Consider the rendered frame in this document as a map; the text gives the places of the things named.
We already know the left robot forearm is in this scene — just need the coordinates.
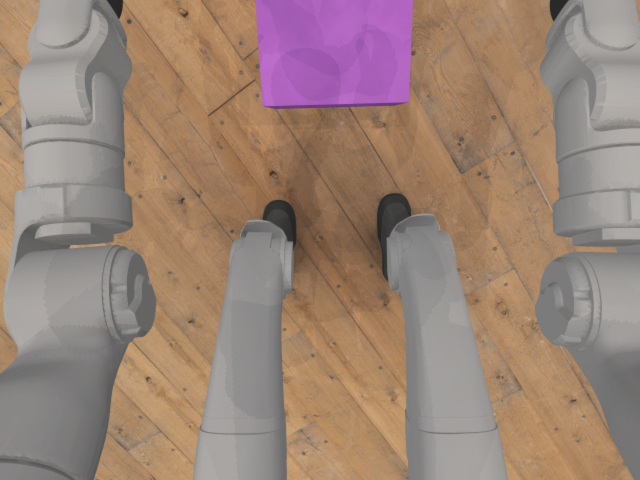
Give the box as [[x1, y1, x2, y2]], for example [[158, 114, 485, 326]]
[[3, 0, 133, 345]]

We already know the left robot upper arm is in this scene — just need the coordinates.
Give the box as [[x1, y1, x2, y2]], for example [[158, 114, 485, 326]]
[[0, 245, 156, 480]]

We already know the right robot forearm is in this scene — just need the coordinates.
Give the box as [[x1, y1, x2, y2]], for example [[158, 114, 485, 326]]
[[540, 0, 640, 253]]

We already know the right robot thigh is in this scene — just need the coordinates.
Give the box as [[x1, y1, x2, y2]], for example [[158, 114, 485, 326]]
[[387, 225, 508, 480]]

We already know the right robot upper arm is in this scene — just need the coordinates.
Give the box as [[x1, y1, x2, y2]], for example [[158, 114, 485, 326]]
[[535, 252, 640, 480]]

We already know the carton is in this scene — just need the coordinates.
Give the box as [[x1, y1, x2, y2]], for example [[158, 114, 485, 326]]
[[255, 0, 413, 109]]

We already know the left robot foot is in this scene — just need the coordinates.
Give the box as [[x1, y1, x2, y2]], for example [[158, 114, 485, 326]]
[[263, 200, 296, 250]]

